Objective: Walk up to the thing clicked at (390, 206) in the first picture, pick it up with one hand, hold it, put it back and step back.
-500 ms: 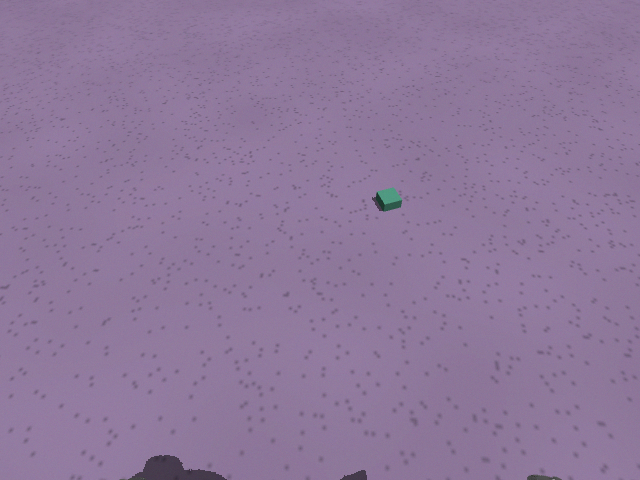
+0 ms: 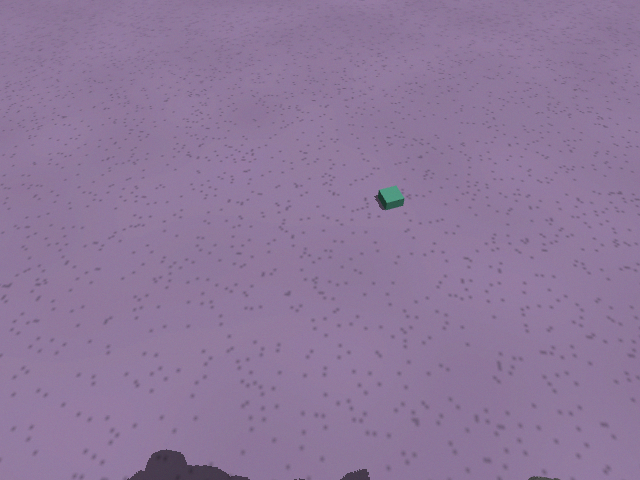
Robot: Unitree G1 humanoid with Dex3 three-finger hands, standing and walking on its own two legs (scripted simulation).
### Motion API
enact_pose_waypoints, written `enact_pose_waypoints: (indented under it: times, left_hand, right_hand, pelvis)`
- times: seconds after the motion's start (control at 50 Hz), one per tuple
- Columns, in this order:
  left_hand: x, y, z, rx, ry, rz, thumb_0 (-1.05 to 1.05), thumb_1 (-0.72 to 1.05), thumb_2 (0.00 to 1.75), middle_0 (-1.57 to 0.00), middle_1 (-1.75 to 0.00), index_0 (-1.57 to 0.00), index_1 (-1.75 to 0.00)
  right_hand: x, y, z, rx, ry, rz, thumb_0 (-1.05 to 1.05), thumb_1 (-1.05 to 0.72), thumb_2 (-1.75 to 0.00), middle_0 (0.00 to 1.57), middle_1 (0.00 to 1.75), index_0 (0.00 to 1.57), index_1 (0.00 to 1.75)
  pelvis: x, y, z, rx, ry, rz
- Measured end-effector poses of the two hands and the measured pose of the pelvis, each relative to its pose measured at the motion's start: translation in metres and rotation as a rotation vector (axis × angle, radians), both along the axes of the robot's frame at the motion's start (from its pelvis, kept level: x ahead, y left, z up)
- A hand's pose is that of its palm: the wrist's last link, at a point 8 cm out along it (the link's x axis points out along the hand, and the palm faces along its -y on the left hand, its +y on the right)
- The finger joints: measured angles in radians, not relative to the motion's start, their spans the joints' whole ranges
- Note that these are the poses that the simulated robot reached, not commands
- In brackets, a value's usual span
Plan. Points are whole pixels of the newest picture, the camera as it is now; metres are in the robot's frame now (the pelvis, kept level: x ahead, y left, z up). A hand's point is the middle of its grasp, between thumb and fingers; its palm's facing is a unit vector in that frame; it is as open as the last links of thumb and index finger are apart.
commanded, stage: stand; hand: left
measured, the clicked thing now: (390, 197) +1.28 -0.29 -0.76
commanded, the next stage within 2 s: walk up in 0.62 s
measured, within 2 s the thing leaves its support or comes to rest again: neither
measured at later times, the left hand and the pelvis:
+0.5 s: hand out of the picture +0.08 +0.25 -0.15, palm faces -0.03 -0.94 -0.35, open 7.3 cm; pelvis +0.00 +0.00 +0.00, yaw +0 degrees
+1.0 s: hand (200, 450) +0.17 +0.20 -0.15, palm faces +0.05 -0.91 -0.40, open 7.3 cm; pelvis +0.08 -0.11 -0.04, yaw +4 degrees
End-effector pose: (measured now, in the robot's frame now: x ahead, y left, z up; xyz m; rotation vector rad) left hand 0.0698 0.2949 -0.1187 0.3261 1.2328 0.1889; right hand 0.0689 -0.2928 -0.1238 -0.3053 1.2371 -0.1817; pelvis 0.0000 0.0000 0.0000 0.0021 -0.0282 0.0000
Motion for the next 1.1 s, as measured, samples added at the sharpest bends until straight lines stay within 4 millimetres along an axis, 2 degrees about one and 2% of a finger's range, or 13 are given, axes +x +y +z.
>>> enact_pose_waypoints:
  times: [0.36, 0.66, 0.72, 0.78, 0.88, 0.94, 0.98, 1.02, 1.1]
  left_hand:
    - [0.008, -0.002, 0.002, 0.003, -0.019, 0.000, 0.01, 0.91, 0.89, -0.20, -0.30, -0.21, -0.30]
    - [0.006, -0.001, 0.000, -0.015, -0.014, 0.003, 0.01, 0.91, 0.89, -0.20, -0.30, -0.21, -0.30]
    - [0.015, 0.006, 0.000, -0.013, -0.036, 0.005, 0.01, 0.91, 0.89, -0.20, -0.30, -0.21, -0.30]
    - [0.030, 0.007, 0.004, -0.001, -0.077, 0.012, 0.01, 0.91, 0.89, -0.20, -0.30, -0.21, -0.30]
    - [0.061, -0.009, 0.011, 0.024, -0.109, 0.000, 0.01, 0.91, 0.90, -0.20, -0.30, -0.21, -0.30]
    - [0.082, -0.030, 0.011, 0.049, -0.138, -0.004, 0.01, 0.91, 0.90, -0.20, -0.30, -0.20, -0.30]
    - [0.090, -0.046, 0.007, 0.064, -0.177, 0.004, 0.01, 0.91, 0.90, -0.20, -0.30, -0.21, -0.30]
    - [0.089, -0.063, 0.006, 0.053, -0.192, 0.032, 0.01, 0.91, 0.90, -0.20, -0.30, -0.21, -0.30]
    - [0.081, -0.093, 0.005, 0.002, -0.146, 0.087, 0.01, 0.91, 0.89, -0.20, -0.30, -0.21, -0.30]
  right_hand:
    - [0.007, -0.003, 0.002, -0.002, -0.015, 0.004, 0.00, -0.91, -0.90, 0.20, 0.30, 0.21, 0.30]
    - [0.002, -0.008, 0.003, -0.008, -0.017, -0.001, 0.00, -0.91, -0.90, 0.20, 0.30, 0.21, 0.30]
    - [-0.008, -0.024, 0.006, -0.038, -0.032, -0.001, 0.00, -0.90, -0.90, 0.20, 0.30, 0.21, 0.30]
    - [-0.021, -0.049, 0.012, -0.084, 0.002, -0.006, 0.00, -0.90, -0.90, 0.20, 0.30, 0.21, 0.30]
    - [-0.026, -0.105, 0.015, -0.148, 0.056, -0.015, 0.00, -0.90, -0.90, 0.20, 0.30, 0.21, 0.30]
    - [-0.009, -0.143, 0.006, -0.171, 0.067, -0.013, 0.00, -0.90, -0.90, 0.20, 0.30, 0.21, 0.30]
    - [0.011, -0.165, -0.004, -0.193, 0.076, 0.008, 0.01, -0.90, -0.90, 0.20, 0.30, 0.21, 0.30]
    - [0.040, -0.175, -0.005, -0.194, 0.066, 0.029, 0.01, -0.90, -0.90, 0.20, 0.30, 0.21, 0.30]
    - [0.108, -0.175, 0.008, -0.153, -0.029, 0.101, 0.01, -0.91, -0.90, 0.20, 0.30, 0.21, 0.30]
  pelvis:
    - [0.003, -0.003, 0.000, 0.000, -0.004, 0.003]
    - [0.005, -0.005, -0.001, -0.001, 0.006, 0.010]
    - [0.009, -0.013, -0.006, 0.010, 0.019, 0.021]
    - [0.017, -0.027, -0.009, 0.027, 0.019, 0.030]
    - [0.042, -0.059, -0.016, 0.033, 0.005, 0.032]
    - [0.062, -0.085, -0.027, 0.028, -0.003, 0.036]
    - [0.074, -0.101, -0.037, 0.001, -0.010, 0.061]
    - [0.084, -0.112, -0.036, -0.006, -0.017, 0.082]
    - [0.109, -0.124, -0.023, -0.014, -0.017, 0.103]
